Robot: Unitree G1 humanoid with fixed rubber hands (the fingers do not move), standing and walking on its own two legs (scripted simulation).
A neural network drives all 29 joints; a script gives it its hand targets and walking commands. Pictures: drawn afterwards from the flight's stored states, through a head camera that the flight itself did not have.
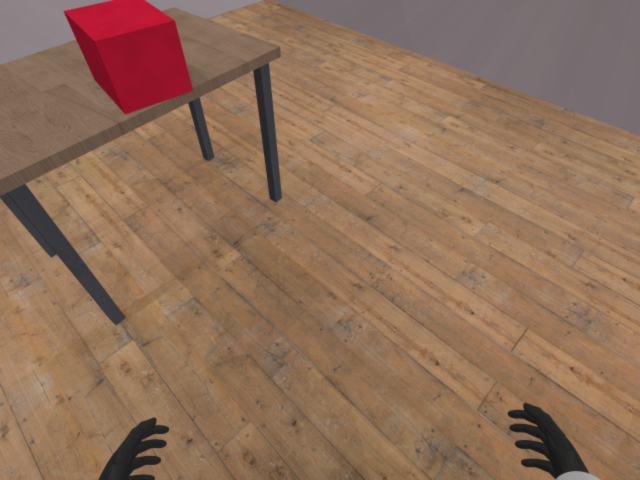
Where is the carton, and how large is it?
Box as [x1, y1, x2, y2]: [64, 0, 192, 113]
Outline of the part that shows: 64,11 94,79 124,113 139,109 192,90 174,20 146,1 112,0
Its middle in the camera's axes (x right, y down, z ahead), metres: -0.51 -0.50 +1.04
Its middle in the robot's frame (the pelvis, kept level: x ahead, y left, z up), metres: +1.12 +0.51 +0.02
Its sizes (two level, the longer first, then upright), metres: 0.241 0.195 0.184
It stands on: a table, 0.68 m high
